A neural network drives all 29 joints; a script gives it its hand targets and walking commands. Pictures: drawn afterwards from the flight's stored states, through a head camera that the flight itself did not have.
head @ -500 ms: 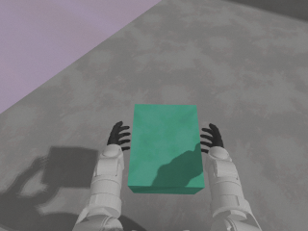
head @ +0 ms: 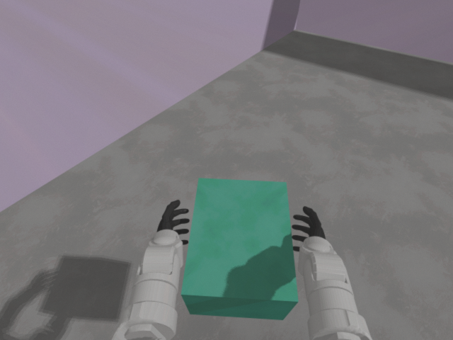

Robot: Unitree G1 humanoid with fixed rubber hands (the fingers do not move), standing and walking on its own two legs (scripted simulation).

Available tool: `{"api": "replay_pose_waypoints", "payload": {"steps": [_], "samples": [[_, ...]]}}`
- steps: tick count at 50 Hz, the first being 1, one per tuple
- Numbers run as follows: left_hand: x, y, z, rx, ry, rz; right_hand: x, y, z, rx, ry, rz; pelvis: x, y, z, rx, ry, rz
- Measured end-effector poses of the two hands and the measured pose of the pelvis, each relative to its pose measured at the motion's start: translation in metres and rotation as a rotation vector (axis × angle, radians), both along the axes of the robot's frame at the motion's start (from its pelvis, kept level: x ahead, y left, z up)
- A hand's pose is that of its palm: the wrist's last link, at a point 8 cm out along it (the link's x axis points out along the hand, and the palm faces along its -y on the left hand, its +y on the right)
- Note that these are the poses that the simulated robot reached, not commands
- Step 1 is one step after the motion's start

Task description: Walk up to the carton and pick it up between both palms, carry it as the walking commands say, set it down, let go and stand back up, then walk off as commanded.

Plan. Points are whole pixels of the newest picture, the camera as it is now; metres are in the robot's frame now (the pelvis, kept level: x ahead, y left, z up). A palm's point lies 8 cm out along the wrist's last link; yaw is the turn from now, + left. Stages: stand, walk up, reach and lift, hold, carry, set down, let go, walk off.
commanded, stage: reach and lift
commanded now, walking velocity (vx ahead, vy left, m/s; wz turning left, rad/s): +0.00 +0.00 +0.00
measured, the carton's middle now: (239, 246) +0.35 +0.00 -0.08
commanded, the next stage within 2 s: hold in 1.22 s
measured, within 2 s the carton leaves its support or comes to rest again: neither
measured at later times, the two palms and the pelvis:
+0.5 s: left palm (162, 233) +0.30 +0.14 +0.06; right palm (323, 243) +0.30 -0.14 +0.05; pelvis +0.00 +0.00 +0.01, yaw +0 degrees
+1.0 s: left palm (157, 235) +0.29 +0.15 +0.06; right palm (321, 244) +0.29 -0.14 +0.05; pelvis +0.00 +0.00 +0.01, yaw +0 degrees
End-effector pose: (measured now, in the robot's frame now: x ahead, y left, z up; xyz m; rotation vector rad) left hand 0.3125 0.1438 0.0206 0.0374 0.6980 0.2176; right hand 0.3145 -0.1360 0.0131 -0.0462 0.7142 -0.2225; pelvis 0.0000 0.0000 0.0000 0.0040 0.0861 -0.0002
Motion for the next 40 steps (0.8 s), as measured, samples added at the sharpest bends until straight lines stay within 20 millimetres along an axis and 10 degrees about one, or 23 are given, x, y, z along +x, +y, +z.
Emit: {"api": "replay_pose_waypoints", "payload": {"steps": [17,40], "samples": [[-0.013,-0.003,0.043,0.006,-0.016,0.006,-0.017,-0.002,0.041,-0.007,-0.010,-0.004,-0.007,0.002,0.004,0.001,-0.159,-0.001],[-0.009,-0.003,0.041,-0.005,-0.003,-0.038,-0.015,-0.005,0.038,-0.026,0.012,0.020,0.002,0.001,0.006,-0.003,-0.164,0.002]]}}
